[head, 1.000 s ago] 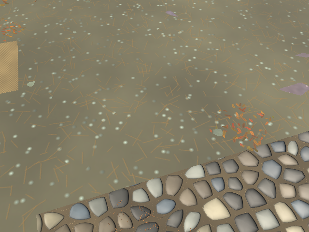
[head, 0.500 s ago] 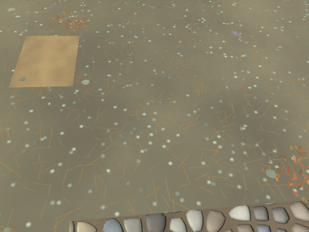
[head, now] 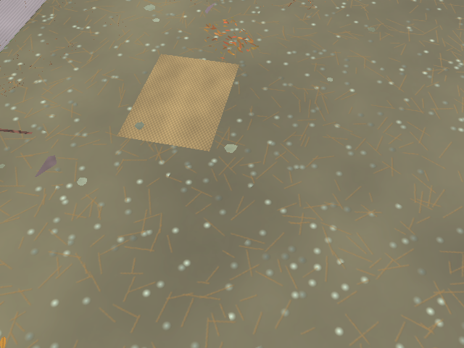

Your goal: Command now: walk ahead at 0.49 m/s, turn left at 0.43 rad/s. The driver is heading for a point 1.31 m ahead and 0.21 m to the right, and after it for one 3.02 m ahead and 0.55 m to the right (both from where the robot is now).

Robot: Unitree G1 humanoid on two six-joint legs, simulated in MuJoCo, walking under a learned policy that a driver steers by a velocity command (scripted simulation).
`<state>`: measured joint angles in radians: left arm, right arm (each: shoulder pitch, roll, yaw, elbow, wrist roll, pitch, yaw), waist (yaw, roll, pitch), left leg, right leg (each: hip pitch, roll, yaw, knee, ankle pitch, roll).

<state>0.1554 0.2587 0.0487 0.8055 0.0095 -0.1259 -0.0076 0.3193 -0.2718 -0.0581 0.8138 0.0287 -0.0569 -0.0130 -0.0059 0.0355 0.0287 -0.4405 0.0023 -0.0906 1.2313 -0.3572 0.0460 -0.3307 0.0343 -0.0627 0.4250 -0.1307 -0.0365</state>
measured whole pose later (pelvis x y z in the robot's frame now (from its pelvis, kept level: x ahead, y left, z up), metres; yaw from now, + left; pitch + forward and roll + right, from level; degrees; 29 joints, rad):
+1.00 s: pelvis +0.54 +0.04 -0.01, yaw +2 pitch +2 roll +1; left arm 0.11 0.27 0.04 0.81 -0.01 -0.09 -0.05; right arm 0.35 -0.27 -0.04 0.89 0.02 -0.09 0.00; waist -0.02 0.01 0.03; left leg -0.27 0.01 -0.04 1.10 -0.46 0.03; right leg -0.44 0.03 -0.04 0.55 -0.16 -0.07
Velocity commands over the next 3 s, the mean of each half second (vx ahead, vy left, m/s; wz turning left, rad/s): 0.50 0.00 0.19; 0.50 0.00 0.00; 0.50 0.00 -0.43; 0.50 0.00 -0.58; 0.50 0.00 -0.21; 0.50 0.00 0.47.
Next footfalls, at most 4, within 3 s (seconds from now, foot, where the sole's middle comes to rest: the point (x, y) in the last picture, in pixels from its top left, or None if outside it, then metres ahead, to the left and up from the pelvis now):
0.36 left None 0.34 0.17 -0.77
0.90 right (257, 281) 0.66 -0.04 -0.77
1.42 left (193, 207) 0.94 0.17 -0.77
1.94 right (290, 170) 1.10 -0.18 -0.77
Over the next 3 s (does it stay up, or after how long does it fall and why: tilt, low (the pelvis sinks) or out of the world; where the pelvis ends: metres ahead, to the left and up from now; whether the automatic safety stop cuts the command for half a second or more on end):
stays up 1.53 -0.33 -0.01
